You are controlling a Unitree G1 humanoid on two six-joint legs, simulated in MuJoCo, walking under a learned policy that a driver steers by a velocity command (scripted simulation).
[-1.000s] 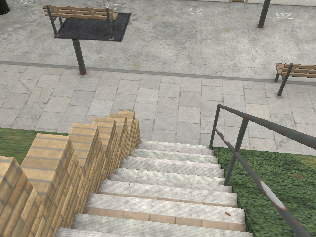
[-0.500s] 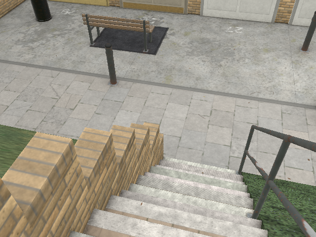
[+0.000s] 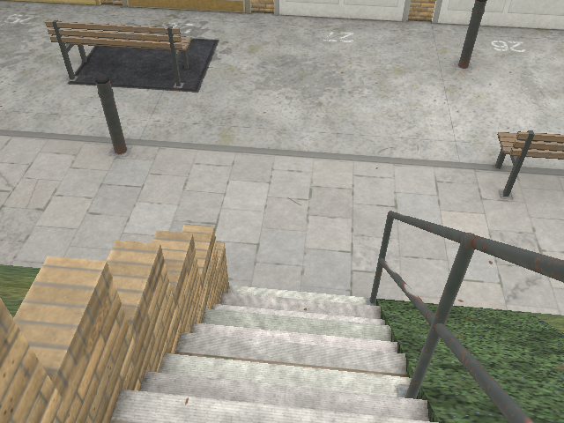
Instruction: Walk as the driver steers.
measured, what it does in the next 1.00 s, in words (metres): goes down: right foot 0.20 m lower, then left foot 0.22 m lower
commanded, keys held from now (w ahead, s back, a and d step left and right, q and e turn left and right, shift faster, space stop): w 1.00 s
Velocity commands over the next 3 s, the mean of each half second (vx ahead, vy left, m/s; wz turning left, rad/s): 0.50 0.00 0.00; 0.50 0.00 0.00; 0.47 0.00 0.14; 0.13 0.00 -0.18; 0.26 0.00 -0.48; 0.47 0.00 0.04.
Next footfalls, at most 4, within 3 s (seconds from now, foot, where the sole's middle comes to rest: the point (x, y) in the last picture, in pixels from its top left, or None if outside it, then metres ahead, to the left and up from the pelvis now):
0.08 right None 0.10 -0.15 -0.87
0.52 left None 0.37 0.05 -1.09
0.88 right None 0.57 -0.16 -1.29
1.44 left None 0.86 0.05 -1.51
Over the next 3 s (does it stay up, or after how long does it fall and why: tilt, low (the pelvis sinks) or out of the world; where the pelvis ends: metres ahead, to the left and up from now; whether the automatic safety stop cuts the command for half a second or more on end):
stays up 1.06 -0.25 -1.03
